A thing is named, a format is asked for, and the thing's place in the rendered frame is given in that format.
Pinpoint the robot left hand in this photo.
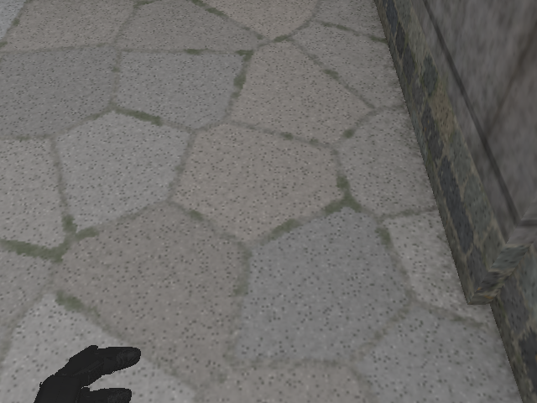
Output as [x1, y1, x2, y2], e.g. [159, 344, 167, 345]
[34, 345, 141, 403]

